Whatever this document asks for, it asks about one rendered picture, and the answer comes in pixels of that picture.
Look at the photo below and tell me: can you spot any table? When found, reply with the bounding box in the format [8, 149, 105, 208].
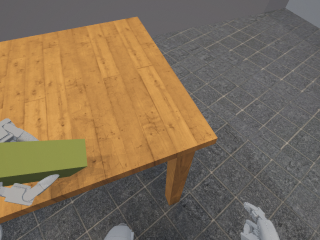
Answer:
[0, 17, 218, 224]

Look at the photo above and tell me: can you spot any sponge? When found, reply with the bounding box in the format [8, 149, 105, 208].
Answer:
[0, 139, 88, 187]

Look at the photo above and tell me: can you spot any left robot hand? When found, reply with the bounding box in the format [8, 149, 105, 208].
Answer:
[0, 118, 60, 206]

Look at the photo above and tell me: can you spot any robot left thigh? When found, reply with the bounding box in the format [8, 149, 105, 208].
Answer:
[104, 225, 134, 240]

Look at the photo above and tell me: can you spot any right robot hand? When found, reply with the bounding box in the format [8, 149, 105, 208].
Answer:
[240, 202, 280, 240]

